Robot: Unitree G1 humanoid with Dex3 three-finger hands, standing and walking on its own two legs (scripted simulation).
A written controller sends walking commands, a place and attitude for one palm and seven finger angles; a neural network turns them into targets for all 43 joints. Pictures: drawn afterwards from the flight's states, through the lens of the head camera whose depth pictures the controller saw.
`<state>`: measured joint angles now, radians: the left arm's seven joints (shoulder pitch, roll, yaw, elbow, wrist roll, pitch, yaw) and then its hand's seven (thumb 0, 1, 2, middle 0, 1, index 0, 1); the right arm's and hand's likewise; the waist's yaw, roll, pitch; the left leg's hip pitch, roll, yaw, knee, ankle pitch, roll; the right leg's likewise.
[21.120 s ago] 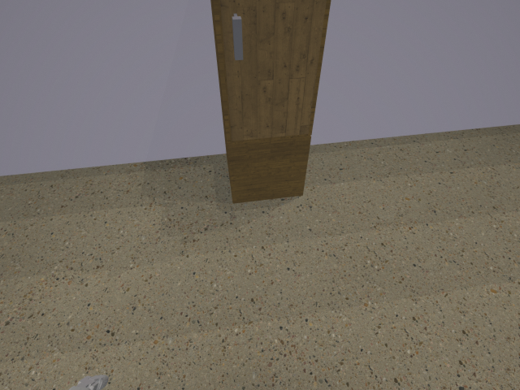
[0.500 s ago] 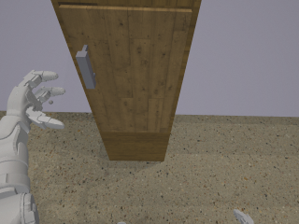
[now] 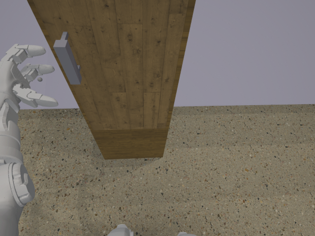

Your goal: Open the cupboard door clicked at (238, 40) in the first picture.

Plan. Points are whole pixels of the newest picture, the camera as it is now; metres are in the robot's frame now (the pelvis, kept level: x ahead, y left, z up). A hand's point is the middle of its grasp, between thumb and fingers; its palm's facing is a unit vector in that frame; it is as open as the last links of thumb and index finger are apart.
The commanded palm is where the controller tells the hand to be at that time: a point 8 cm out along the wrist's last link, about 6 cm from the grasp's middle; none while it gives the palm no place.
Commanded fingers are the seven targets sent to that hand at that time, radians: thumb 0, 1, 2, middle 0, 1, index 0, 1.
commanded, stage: move the hooked fingers beside the handle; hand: left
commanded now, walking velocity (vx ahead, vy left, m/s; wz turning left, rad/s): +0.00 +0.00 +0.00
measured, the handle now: (70, 58) +0.54 +0.22 +0.11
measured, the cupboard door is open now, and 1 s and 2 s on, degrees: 0 0 0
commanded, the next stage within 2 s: slide the fingers in behind the handle in 1.38 s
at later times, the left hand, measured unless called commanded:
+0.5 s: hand (38, 69) +0.50 +0.29 +0.12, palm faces +0.02 -1.00 +0.00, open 14.0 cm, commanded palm +0.47 +0.33 +0.12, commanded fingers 0.00 -0.50 0.30 -0.30 -1.20 -0.30 -1.20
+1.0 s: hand (41, 70) +0.49 +0.27 +0.12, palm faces +0.02 -1.00 +0.02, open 14.0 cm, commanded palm +0.47 +0.32 +0.11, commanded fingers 0.00 -0.50 0.30 -0.30 -1.20 -0.30 -1.20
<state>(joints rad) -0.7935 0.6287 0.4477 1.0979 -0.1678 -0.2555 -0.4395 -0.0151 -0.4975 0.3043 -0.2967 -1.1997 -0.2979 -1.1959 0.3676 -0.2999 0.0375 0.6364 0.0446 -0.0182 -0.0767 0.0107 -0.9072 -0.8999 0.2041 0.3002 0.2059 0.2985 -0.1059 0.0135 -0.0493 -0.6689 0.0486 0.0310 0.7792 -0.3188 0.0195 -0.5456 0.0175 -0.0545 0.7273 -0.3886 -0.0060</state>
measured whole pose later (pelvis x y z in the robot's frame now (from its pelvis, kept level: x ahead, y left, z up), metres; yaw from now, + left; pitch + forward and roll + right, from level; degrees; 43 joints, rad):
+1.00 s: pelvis +0.00 +0.02 -0.01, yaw +0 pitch +16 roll -4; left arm -0.95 0.67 0.44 1.22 -0.13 -0.27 -0.43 -0.02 -0.50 0.30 -0.30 -1.20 -0.30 -1.20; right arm 0.36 -0.28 0.05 0.61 0.03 0.05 -0.06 0.01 -0.91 -0.90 0.21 0.30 0.21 0.30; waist -0.14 0.01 -0.07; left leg -0.78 0.05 0.02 0.86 -0.35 0.04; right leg -0.64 0.02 -0.06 0.77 -0.41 0.01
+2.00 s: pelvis +0.01 +0.00 -0.01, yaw -1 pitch +16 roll -3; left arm -0.89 0.64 0.45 1.18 -0.14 -0.27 -0.39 -0.01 -0.50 0.30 -0.30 -1.20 -0.31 -1.21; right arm 0.38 -0.28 0.05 0.60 0.04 0.07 -0.05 0.01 -0.91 -0.90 0.20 0.30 0.21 0.30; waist -0.14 0.02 -0.08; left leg -0.77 0.06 0.02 0.86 -0.37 0.02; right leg -0.64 0.03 -0.05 0.78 -0.42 0.00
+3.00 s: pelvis +0.00 -0.01 -0.01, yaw -1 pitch +14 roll -2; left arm -0.88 0.52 0.39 1.15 -0.13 -0.28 -0.26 -0.01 -0.50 0.30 -0.30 -1.21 -0.29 -1.20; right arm 0.40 -0.28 0.03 0.63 0.03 0.05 -0.03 0.01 -0.91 -0.90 0.20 0.30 0.20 0.30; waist -0.14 0.03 -0.09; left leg -0.73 0.06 0.02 0.84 -0.35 0.01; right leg -0.61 0.04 -0.05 0.79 -0.42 -0.02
